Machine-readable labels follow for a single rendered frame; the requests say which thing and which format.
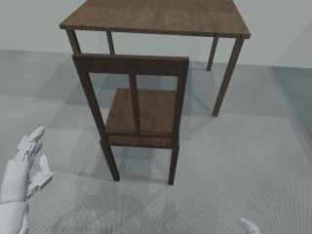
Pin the left robot hand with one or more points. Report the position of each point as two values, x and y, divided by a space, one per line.
15 186

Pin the chair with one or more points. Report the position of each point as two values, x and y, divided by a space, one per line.
137 117

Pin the table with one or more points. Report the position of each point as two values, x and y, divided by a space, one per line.
201 18

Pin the right robot hand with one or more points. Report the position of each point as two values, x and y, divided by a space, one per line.
249 227

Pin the robot left forearm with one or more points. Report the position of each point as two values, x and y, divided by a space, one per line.
13 218

